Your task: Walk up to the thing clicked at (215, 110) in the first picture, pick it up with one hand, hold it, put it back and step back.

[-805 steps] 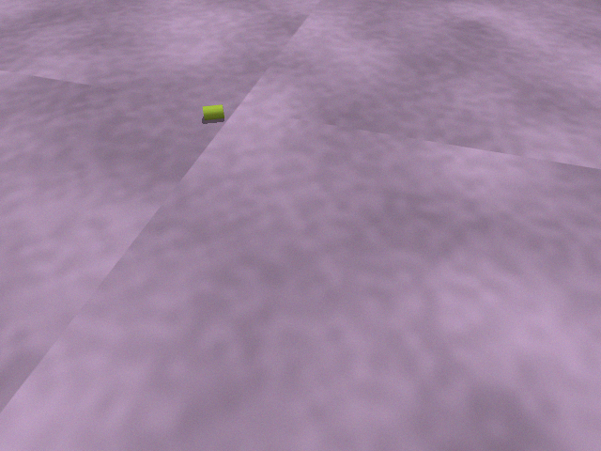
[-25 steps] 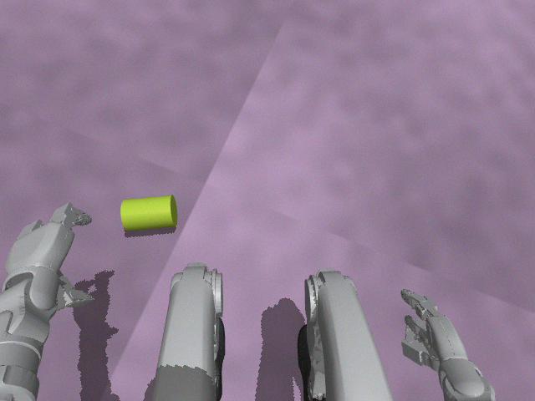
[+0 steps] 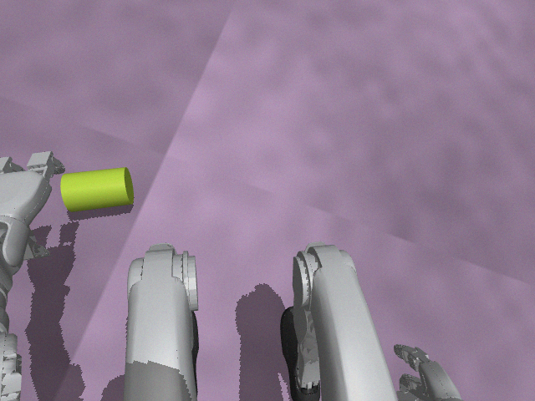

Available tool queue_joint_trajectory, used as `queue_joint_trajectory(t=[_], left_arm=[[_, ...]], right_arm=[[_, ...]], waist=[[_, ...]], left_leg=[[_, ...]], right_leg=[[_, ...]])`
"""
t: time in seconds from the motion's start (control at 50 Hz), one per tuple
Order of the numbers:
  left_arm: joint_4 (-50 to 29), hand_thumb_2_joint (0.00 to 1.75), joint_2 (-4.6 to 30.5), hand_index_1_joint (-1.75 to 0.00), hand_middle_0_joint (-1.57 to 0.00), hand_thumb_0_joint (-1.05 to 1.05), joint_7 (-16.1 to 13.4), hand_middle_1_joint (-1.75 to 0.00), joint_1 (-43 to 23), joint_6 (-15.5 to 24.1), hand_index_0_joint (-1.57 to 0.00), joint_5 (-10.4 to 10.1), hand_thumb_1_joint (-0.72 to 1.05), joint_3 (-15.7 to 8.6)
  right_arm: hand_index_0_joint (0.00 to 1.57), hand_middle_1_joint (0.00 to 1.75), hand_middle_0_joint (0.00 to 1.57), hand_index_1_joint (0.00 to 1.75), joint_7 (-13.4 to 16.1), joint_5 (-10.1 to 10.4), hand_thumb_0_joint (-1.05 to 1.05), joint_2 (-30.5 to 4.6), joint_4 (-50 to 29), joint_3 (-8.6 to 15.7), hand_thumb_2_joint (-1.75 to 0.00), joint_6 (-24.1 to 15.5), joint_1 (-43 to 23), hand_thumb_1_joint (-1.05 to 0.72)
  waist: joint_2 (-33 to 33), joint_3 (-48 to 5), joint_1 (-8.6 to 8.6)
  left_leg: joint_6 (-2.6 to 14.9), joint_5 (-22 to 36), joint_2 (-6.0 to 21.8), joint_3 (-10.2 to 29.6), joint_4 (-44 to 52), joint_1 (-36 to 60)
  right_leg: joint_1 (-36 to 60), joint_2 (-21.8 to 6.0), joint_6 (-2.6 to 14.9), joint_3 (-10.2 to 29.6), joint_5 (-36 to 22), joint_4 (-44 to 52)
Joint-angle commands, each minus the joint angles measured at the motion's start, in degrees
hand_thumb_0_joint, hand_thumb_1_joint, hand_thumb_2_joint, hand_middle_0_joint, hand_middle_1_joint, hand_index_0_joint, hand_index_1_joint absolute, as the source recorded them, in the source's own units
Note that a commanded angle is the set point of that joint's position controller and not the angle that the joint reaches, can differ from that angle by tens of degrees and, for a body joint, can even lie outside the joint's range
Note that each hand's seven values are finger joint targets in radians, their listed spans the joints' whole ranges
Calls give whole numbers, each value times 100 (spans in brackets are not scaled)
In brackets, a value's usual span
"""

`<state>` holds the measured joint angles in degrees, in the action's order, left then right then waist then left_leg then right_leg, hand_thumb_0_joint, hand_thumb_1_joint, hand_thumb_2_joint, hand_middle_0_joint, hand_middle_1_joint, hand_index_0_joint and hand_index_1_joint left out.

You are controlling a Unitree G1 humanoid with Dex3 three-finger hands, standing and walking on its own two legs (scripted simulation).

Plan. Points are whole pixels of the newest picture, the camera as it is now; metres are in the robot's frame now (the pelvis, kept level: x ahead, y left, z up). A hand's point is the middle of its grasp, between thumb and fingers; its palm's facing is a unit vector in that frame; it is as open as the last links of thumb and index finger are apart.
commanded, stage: rise first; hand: left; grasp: from above
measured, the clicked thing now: (99, 189) +0.48 +0.33 -0.33
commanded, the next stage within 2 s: none
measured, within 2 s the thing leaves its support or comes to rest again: neither
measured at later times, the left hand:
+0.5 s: hand (52, 207) +0.40 +0.35 -0.19, palm faces -0.44 -0.10 -0.89, open 14.0 cm
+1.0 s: hand (60, 203) +0.41 +0.35 -0.21, palm faces -0.43 -0.12 -0.89, open 14.1 cm
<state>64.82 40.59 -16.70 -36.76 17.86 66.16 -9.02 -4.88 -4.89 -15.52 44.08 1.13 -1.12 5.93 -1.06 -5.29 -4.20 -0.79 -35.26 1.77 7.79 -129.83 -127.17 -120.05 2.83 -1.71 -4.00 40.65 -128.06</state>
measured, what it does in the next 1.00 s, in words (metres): stands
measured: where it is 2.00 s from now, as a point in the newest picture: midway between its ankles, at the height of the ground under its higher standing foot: (243, 374)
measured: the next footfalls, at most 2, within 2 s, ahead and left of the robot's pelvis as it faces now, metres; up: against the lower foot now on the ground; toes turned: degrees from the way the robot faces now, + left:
none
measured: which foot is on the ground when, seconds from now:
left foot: down 0.00-1.00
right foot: down 0.00-1.00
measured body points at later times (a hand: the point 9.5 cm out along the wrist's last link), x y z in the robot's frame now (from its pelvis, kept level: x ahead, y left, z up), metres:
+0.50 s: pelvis +0.01 +0.00 -0.02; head +0.24 +0.07 +0.36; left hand +0.42 +0.36 -0.14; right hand +0.12 -0.27 -0.15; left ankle +0.10 +0.13 -0.33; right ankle +0.10 -0.12 -0.33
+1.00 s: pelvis +0.01 +0.00 -0.04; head +0.24 +0.08 +0.34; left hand +0.43 +0.35 -0.16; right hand +0.11 -0.27 -0.16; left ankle +0.10 +0.13 -0.33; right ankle +0.10 -0.12 -0.33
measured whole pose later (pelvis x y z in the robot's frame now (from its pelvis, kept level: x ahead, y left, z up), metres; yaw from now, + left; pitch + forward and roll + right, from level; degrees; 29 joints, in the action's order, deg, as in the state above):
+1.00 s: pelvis +0.01 +0.00 -0.04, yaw -3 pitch +32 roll -9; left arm 77.1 45.3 -23.1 -44.6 17.2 71.0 -11.4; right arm -7.2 -8.8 -14.8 44.7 -2.2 -1.3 3.8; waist -2.7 -2.0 -7.6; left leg -1.2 -37.7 2.2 10.3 -138.3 -133.2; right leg -125.7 4.3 -2.2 -5.6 42.2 -135.1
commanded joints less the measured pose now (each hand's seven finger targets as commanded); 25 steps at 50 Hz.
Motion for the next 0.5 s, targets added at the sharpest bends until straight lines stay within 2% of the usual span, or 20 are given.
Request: queue_joint_trajectory(t=[0.0,0.02,0.04,0.1,0.18,0.2,0.24,0.28,0.3,0.32,0.34,0.4,0.48], left_arm=[[-334,102,1852,-98,-8,0,-443,-97,-1347,-55,-7,169,-56,-409],[-319,101,1746,-99,-7,0,-450,-98,-1361,-73,-6,198,-55,-325],[-475,101,1762,-98,-8,0,-461,-98,-1546,-63,-7,236,-55,-294],[-275,100,1836,-99,-8,0,-507,-98,-1616,-105,-8,356,-54,-280],[-119,100,1718,-101,-6,0,-603,-101,-1749,-106,-7,329,-54,-252],[-187,99,1725,-100,-7,0,-618,-100,-1883,-99,-7,320,-54,-259],[-94,100,1796,-101,-6,0,-656,-101,-1906,-97,-7,325,-55,-306],[-42,98,1785,-101,-7,0,-679,-102,-2007,-118,-8,355,-54,-252],[-14,99,1832,-101,-8,0,-687,-101,-1995,-111,-7,355,-55,-298],[41,98,1881,-102,-8,0,-704,-102,-1981,-111,-8,381,-53,-304],[-99,98,1873,-101,-8,0,-718,-101,-2002,-108,-8,364,-54,-346],[-18,98,1900,-102,-7,0,-720,-103,-1932,-114,-8,350,-53,-381],[32,99,2014,-101,-7,0,-747,-102,-1934,-125,-8,312,-54,-497]], right_arm=[[20,30,20,30,31,-44,0,-1232,-220,398,-90,-64,721,-89],[20,30,20,30,14,-58,0,-1235,-221,406,-90,-62,721,-89],[20,30,20,30,-1,-62,0,-1234,-230,419,-90,-57,721,-90],[20,30,20,30,-32,-101,0,-1229,-199,402,-90,-44,741,-90],[20,30,20,30,-57,-141,0,-1221,-174,410,-90,-68,736,-90],[20,30,20,30,-70,-158,0,-1230,-186,408,-90,-84,749,-90],[20,30,20,30,-70,-169,0,-1252,-172,408,-90,-95,735,-90],[20,30,20,30,-76,-193,0,-1205,-152,353,-90,-100,764,-90],[20,30,20,30,-86,-215,0,-1227,-147,363,-90,-110,805,-90],[20,30,20,30,-93,-209,0,-1208,-123,331,-90,-110,810,-90],[20,30,20,30,-101,-231,0,-1183,-132,328,-90,-104,858,-90],[20,30,20,30,-118,-260,0,-1191,-98,313,-90,-110,876,-90],[20,30,20,30,-127,-280,0,-1176,-128,288,-90,-83,846,-90]], waist=[[1266,-3411,167],[1306,-3418,143],[1368,-3557,145],[1355,-3525,92],[1336,-3474,37],[1427,-3503,-20],[1406,-3496,-11],[1450,-3466,-44],[1314,-3542,-93],[1337,-3526,-42],[1323,-3708,-47],[1401,-3774,-65],[1329,-3715,-41]], left_leg=[[173,250,-69,-447,1416,3170],[175,282,-58,-446,1397,3192],[165,319,-49,-435,1371,3263],[178,371,-51,-432,1266,3173],[175,263,-27,-383,1212,3134],[173,268,-25,-372,1176,3139],[166,254,-17,-358,1147,3103],[182,388,-18,-421,1046,3030],[198,483,-3,-424,953,3040],[202,531,-21,-463,924,2926],[210,717,-19,-495,849,3003],[208,856,5,-468,791,3095],[221,721,10,-479,737,2885]], right_leg=[[868,114,431,-415,-655,1386],[835,109,425,-419,-699,1383],[801,125,435,-425,-728,1344],[839,123,418,-439,-797,1269],[644,130,412,-465,-736,1180],[643,124,397,-475,-743,1148],[573,120,400,-480,-732,1103],[678,141,390,-448,-885,1132],[785,145,371,-456,-978,1140],[821,153,378,-439,-1023,1110],[1006,168,362,-428,-1189,1133],[1014,177,352,-456,-1295,1036],[1045,187,348,-450,-1198,1051]])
